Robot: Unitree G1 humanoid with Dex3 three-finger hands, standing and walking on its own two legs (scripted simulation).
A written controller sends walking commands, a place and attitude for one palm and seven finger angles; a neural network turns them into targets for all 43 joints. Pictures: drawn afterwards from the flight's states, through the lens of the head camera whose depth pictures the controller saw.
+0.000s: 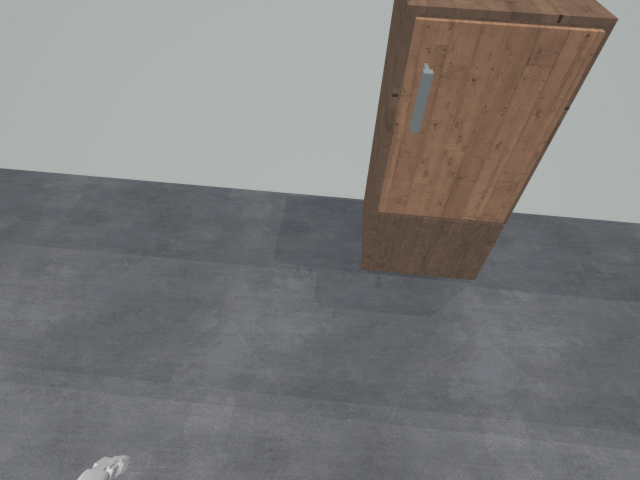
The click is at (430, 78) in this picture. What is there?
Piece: cupboard door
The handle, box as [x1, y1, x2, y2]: [410, 63, 433, 132]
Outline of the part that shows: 427,63 424,63 416,101 411,118 410,131 418,132 433,74 432,70 428,68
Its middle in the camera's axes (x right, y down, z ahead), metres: +0.25 -0.35 +0.96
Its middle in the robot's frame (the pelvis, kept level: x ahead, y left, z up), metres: +0.97 -0.20 +0.01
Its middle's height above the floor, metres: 0.78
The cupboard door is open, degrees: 0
